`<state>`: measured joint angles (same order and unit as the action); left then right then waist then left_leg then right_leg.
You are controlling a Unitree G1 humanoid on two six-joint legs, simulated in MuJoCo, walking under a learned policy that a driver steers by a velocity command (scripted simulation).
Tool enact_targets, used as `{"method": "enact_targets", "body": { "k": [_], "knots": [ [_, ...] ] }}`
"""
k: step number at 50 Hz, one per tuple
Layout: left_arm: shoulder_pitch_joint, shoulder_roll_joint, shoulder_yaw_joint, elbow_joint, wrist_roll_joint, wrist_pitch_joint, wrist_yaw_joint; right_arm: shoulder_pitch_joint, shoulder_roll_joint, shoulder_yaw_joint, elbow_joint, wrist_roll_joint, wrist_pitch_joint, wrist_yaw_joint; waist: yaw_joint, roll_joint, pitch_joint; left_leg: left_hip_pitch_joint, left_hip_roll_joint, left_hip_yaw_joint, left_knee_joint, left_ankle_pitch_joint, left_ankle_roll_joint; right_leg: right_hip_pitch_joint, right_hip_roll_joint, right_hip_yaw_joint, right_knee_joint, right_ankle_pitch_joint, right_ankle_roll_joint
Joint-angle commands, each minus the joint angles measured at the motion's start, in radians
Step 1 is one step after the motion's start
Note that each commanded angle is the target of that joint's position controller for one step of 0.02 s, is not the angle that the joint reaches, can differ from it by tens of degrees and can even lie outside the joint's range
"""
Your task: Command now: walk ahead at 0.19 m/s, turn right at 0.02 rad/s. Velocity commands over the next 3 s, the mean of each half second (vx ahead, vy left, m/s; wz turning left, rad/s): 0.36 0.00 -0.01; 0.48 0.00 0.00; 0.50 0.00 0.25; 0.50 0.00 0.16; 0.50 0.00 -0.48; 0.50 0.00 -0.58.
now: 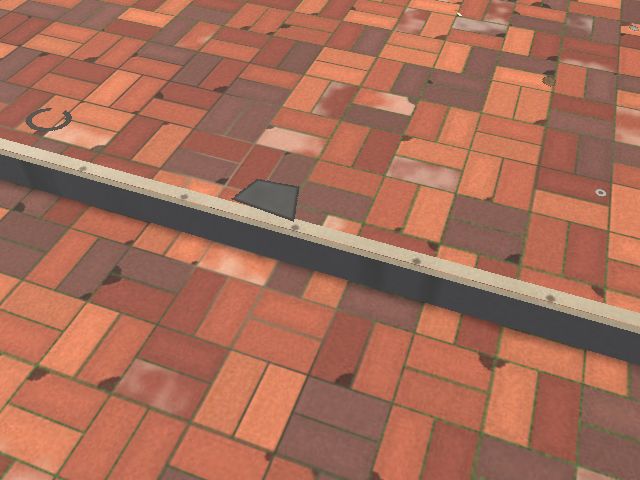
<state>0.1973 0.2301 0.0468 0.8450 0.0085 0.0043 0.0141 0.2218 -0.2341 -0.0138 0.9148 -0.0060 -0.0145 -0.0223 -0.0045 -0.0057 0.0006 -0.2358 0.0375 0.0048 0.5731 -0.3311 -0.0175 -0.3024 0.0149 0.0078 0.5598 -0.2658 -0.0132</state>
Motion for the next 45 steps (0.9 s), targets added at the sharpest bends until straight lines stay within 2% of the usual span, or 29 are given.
{"method": "enact_targets", "body": {
  "k": [1,3,4,6,7,8,9,10,11,13,14,16,19,23,25,26,27,28,29,30,31,32,33,34,35,36,38,41,45],
  "knots": [
    [-0.049,0.085,0.028,-0.051,-0.016,-0.031,-0.001,0.055,-0.181,-0.045,-0.028,0.016,-0.012,-0.008,-0.032,0.133,0.066,-0.035,0.143,-0.216,-0.264,-0.381,0.138,-0.104,0.032,-0.048,0.054,-0.216,-0.034],
    [-0.07,0.068,0.027,-0.054,-0.027,-0.062,-0.012,0.081,-0.212,-0.058,-0.017,0.03,-0.025,-0.009,-0.035,0.179,0.12,0.005,0.262,-0.379,-0.328,-0.391,0.213,-0.181,0.008,-0.056,0.119,-0.138,-0.052],
    [-0.068,0.065,0.027,-0.05,-0.029,-0.075,-0.017,0.074,-0.21,-0.06,-0.017,0.033,-0.032,-0.008,-0.025,0.177,0.128,0.004,0.277,-0.39,-0.323,-0.326,0.222,-0.168,-0.008,-0.043,0.096,-0.124,-0.067],
    [0.044,0.077,0.037,0.004,-0.035,-0.09,-0.024,-0.003,-0.187,-0.058,-0.037,0.035,-0.036,-0.001,0.046,0.156,0.089,-0.074,0.215,-0.28,-0.256,-0.164,0.176,0.049,-0.007,-0.036,-0.048,-0.072,-0.093],
    [0.136,0.123,0.054,0.044,-0.034,-0.092,-0.022,-0.064,-0.151,-0.049,-0.062,0.035,-0.041,0.002,0.086,0.081,0.071,-0.155,0.135,-0.163,-0.134,-0.053,0.122,0.172,-0.05,0.052,-0.118,-0.066,-0.114],
    [0.236,0.215,0.083,0.079,-0.038,-0.094,-0.019,-0.096,-0.094,-0.035,-0.099,0.027,-0.057,0.003,0.099,-0.157,0.039,-0.32,-0.02,0.029,0.172,0.033,0.037,0.342,-0.184,0.324,-0.233,-0.093,-0.192],
    [0.326,0.242,0.087,0.086,-0.028,-0.099,-0.028,-0.114,-0.112,-0.038,-0.119,0.022,-0.077,-0.002,0.147,-0.274,-0.006,-0.512,-0.071,-0.003,0.435,-0.171,0.01,0.496,-0.348,0.629,-0.336,0.011,-0.299],
    [0.291,0.18,0.062,0.08,-0.014,-0.108,-0.028,-0.098,-0.145,-0.051,-0.114,0.038,-0.089,0.005,0.107,-0.17,0.005,-0.61,-0.026,-0.073,0.585,-0.222,0.03,0.527,-0.372,0.605,-0.304,0.097,-0.302],
    [0.252,0.15,0.052,0.067,-0.012,-0.113,-0.027,-0.083,-0.134,-0.049,-0.103,0.049,-0.096,0.016,0.081,-0.119,0.004,-0.644,0.01,-0.087,0.629,-0.153,0.057,0.528,-0.346,0.515,-0.291,0.136,-0.274],
    [0.208,0.117,0.034,0.06,-0.016,-0.108,-0.027,-0.115,-0.123,-0.052,-0.102,0.04,-0.098,0.03,0.062,-0.057,0.038,-0.663,0.07,-0.066,0.57,-0.009,0.076,0.484,-0.302,0.357,-0.325,0.246,-0.22],
    [0.21,0.1,0.026,0.066,-0.015,-0.099,-0.025,-0.125,-0.11,-0.052,-0.106,0.034,-0.094,0.039,0.055,-0.071,0.039,-0.624,0.082,-0.049,0.519,0.037,0.071,0.45,-0.273,0.293,-0.346,0.296,-0.198],
    [0.223,0.107,0.023,0.074,-0.018,-0.086,-0.014,-0.147,-0.076,-0.043,-0.114,0.026,-0.085,0.053,0.053,-0.078,0.048,-0.571,0.073,-0.007,0.402,0.105,0.043,0.395,-0.238,0.206,-0.381,0.345,-0.192],
    [0.209,0.16,0.03,0.075,-0.015,-0.081,0.004,-0.263,-0.038,-0.022,-0.156,0.022,-0.081,0.059,0.067,-0.064,0.082,-0.442,0.034,0.036,0.142,0.249,0.012,0.263,-0.198,0.111,-0.427,0.322,-0.179],
    [0.251,0.18,0.038,0.111,-0.03,-0.089,0.005,-0.332,-0.081,-0.026,-0.187,0.034,-0.075,0.062,0.068,-0.097,0.115,-0.333,0.008,0.025,-0.011,0.36,0.033,0.25,-0.24,0.092,-0.461,0.285,-0.167],
    [0.237,0.181,0.042,0.12,-0.033,-0.086,0.004,-0.322,-0.112,-0.036,-0.192,0.033,-0.078,0.065,0.039,-0.091,0.106,-0.313,0.007,0.011,-0.043,0.341,0.068,0.319,-0.268,0.079,-0.418,0.377,-0.145],
    [0.221,0.191,0.046,0.118,-0.029,-0.082,0.003,-0.286,-0.133,-0.046,-0.185,0.03,-0.079,0.065,0.012,-0.096,0.075,-0.257,-0.009,0.02,-0.044,0.317,0.085,0.347,-0.27,0.065,-0.363,0.514,-0.131],
    [0.208,0.198,0.049,0.116,-0.026,-0.075,0.003,-0.213,-0.156,-0.06,-0.166,0.027,-0.078,0.062,-0.03,-0.106,0.02,-0.154,-0.036,0.042,-0.037,0.288,0.105,0.359,-0.259,0.044,-0.268,0.682,-0.115],
    [0.201,0.187,0.045,0.114,-0.02,-0.066,0.004,-0.061,-0.185,-0.082,-0.118,0.028,-0.074,0.056,-0.103,-0.098,-0.067,0.037,-0.065,0.064,-0.034,0.27,0.13,0.319,-0.219,0.012,-0.093,0.783,-0.092],
    [0.202,0.163,0.032,0.099,-0.008,-0.061,0.006,0.114,-0.229,-0.101,-0.075,0.025,-0.068,0.047,-0.171,-0.047,-0.178,0.315,0.037,-0.052,-0.008,0.228,0.173,0.137,-0.175,-0.013,0.171,0.616,-0.062],
    [0.335,0.015,-0.009,0.083,-0.006,-0.077,-0.005,0.211,-0.328,-0.12,-0.051,0.006,-0.066,0.047,-0.108,0.24,-0.337,0.649,0.306,-0.55,-0.123,-0.028,0.342,-0.234,0.008,-0.026,0.598,0.047,0.006],
    [0.305,0.064,-0.001,0.101,-0.025,-0.103,-0.013,0.195,-0.246,-0.095,-0.052,0.015,-0.068,0.052,-0.122,0.248,-0.364,0.634,0.343,-0.806,-0.314,-0.197,0.354,-0.357,0.028,0.118,0.751,-0.287,-0.01],
    [0.194,0.154,0.024,0.063,-0.054,-0.119,-0.018,0.092,-0.2,-0.08,-0.065,0.02,-0.076,0.052,-0.103,0.187,-0.178,0.486,0.314,-0.665,-0.333,-0.215,0.295,-0.451,-0.034,0.111,0.802,-0.224,-0.032],
    [0.126,0.165,0.025,0.045,-0.057,-0.126,-0.012,0.008,-0.171,-0.071,-0.084,0.016,-0.081,0.053,-0.072,0.106,-0.093,0.325,0.279,-0.527,-0.35,-0.116,0.267,-0.427,-0.089,0.087,0.763,-0.124,-0.045],
    [0.099,0.159,0.03,0.043,-0.04,-0.122,-0.003,-0.048,-0.144,-0.063,-0.088,0.005,-0.087,0.057,-0.038,0.061,-0.035,0.185,0.24,-0.415,-0.373,0.007,0.25,-0.379,-0.128,0.072,0.702,-0.055,-0.043],
    [0.121,0.143,0.034,0.05,-0.029,-0.109,0.002,-0.078,-0.12,-0.056,-0.088,-0.007,-0.094,0.06,0.003,0.083,-0.024,0.096,0.201,-0.332,-0.396,0.084,0.233,-0.307,-0.16,0.082,0.65,-0.008,-0.044],
    [0.144,0.119,0.032,0.057,-0.026,-0.095,0.003,-0.085,-0.109,-0.053,-0.083,-0.009,-0.096,0.063,0.022,0.098,-0.025,0.047,0.182,-0.288,-0.42,0.111,0.232,-0.259,-0.169,0.082,0.62,0.008,-0.039],
    [0.132,0.097,0.03,0.053,-0.023,-0.077,0.005,-0.061,-0.122,-0.055,-0.065,-0.002,-0.102,0.059,0.033,0.087,-0.003,-0.004,0.171,-0.226,-0.458,0.158,0.249,-0.261,-0.179,0.067,0.56,0.035,-0.024],
    [0.01,0.109,0.033,0.008,-0.008,-0.075,0.007,0.0,-0.164,-0.065,-0.042,0.001,-0.099,0.039,0.01,0.053,0.04,0.024,0.175,-0.187,-0.491,0.211,0.259,-0.373,-0.186,0.062,0.392,0.183,0.009],
    [-0.127,0.087,0.022,-0.026,-0.011,-0.091,-0.007,0.065,-0.182,-0.065,-0.02,0.013,-0.09,0.021,-0.032,0.048,0.055,0.058,0.137,-0.096,-0.495,0.267,0.221,-0.345,-0.145,0.023,0.137,0.381,0.021]
  ]
}}
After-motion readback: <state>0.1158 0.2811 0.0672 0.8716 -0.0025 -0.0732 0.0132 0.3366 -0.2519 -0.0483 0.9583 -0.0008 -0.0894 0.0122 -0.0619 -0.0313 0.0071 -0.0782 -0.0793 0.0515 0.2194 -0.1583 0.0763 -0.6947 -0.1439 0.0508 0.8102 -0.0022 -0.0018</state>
